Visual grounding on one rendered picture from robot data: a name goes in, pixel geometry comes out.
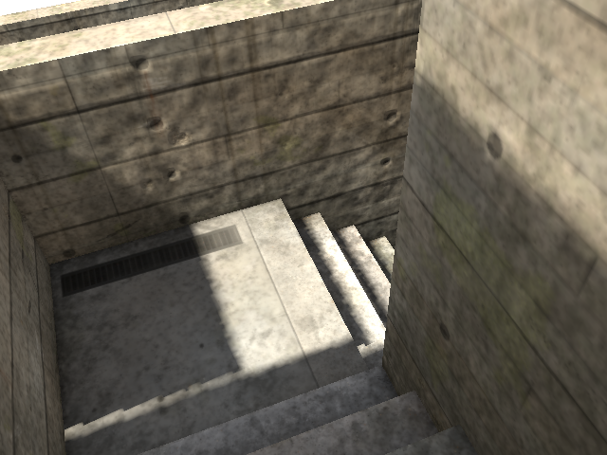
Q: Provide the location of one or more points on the stairs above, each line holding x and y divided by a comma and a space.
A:
358, 415
357, 275

